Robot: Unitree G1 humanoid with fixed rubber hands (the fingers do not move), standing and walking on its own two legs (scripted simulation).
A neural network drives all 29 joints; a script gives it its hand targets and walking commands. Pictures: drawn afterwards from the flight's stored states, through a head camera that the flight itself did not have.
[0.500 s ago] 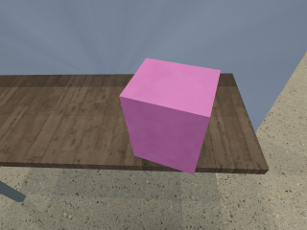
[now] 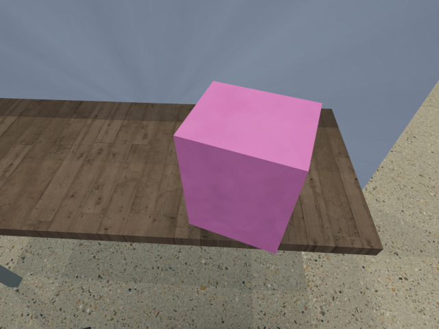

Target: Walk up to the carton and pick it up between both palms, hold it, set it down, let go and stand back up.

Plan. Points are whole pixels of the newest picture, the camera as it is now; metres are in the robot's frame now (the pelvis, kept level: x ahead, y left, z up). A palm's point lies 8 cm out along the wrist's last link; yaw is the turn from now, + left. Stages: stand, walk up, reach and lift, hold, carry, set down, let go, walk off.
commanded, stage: walk up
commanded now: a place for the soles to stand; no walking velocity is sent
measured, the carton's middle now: (246, 172) +0.42 -0.02 +0.04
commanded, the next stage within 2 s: reach and lift in 1.46 s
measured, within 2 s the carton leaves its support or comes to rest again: neither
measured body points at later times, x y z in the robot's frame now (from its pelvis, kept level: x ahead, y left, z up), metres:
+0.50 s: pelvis +0.01 +0.00 +0.00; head +0.03 +0.00 +0.45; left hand +0.10 +0.31 -0.11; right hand +0.09 -0.34 -0.10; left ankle +0.03 +0.12 -0.71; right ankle +0.03 -0.10 -0.71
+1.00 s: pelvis +0.01 +0.00 +0.00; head +0.03 +0.01 +0.45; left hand +0.10 +0.32 -0.11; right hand +0.10 -0.33 -0.09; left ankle +0.03 +0.12 -0.71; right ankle +0.03 -0.10 -0.71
